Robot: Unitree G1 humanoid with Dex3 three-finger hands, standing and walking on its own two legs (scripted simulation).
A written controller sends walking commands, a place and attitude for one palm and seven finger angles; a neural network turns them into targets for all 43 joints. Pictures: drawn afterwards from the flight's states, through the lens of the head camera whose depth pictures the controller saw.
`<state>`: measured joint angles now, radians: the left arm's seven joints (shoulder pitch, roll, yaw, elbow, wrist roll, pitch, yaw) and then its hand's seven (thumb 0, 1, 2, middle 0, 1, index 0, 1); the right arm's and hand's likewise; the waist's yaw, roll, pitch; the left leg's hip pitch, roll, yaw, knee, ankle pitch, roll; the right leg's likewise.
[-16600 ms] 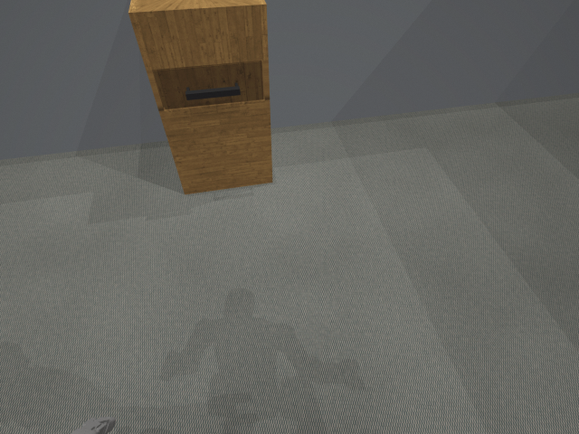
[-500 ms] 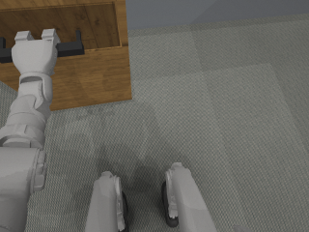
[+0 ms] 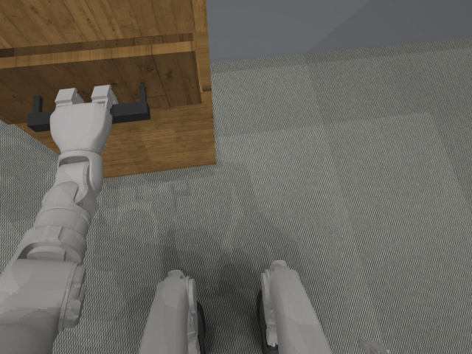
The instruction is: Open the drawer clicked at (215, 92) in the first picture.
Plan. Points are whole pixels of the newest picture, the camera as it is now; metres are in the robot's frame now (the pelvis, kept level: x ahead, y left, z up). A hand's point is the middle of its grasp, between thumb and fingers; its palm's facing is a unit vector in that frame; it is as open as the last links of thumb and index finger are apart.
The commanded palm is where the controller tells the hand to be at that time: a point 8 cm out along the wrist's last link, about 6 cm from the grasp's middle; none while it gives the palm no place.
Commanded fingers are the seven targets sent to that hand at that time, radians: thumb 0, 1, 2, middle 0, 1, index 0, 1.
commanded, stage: pull the drawer open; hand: left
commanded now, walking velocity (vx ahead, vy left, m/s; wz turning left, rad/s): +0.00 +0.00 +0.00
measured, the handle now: (91, 106) +0.54 +0.24 -0.05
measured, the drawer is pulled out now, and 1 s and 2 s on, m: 0.03 0.12 0.19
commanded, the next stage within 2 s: none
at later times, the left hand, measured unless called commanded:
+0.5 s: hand (98, 163) +0.44 +0.23 -0.07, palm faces -0.04 -0.05 -1.00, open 5.8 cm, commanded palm +0.40 +0.22 -0.02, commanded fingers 0.00 0.90 0.90 -0.40 -1.35 -0.40 -1.35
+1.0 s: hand (98, 185) +0.40 +0.22 -0.07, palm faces -0.03 -0.05 -1.00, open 5.8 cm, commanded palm +0.36 +0.22 -0.02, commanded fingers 0.00 0.90 0.90 -0.40 -1.35 -0.40 -1.35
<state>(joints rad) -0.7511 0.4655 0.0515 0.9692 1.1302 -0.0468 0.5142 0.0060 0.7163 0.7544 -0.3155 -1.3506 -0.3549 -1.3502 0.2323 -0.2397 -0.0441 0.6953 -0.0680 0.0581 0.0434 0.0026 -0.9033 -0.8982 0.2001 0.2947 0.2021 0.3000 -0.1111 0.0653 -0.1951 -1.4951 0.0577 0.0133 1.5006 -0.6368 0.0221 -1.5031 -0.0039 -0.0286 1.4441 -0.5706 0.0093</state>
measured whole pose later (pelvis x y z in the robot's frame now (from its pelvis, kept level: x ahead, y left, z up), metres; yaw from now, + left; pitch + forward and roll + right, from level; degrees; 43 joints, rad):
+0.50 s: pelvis +0.00 +0.00 +0.01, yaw +1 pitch +34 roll -2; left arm -0.59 0.39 0.05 0.89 1.15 -0.07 0.59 0.01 0.71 0.77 -0.31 -1.35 -0.37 -1.35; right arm 0.19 -0.24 -0.06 0.70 -0.07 0.07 0.04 0.00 -0.90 -0.90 0.20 0.29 0.20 0.30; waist -0.08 0.05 -0.20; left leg -1.43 0.05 0.02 1.47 -0.63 0.02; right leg -1.45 -0.01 -0.02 1.43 -0.57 0.00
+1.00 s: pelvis -0.01 +0.00 +0.01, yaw +1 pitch +32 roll -1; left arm -0.48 0.34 0.02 0.84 1.15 -0.06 0.63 0.01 0.71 0.78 -0.31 -1.35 -0.37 -1.35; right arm 0.17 -0.24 -0.07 0.70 -0.07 0.06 0.04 0.00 -0.90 -0.90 0.20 0.29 0.20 0.30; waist -0.06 0.05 -0.21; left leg -1.40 0.05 0.03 1.45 -0.62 0.02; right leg -1.42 -0.01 -0.01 1.42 -0.56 0.01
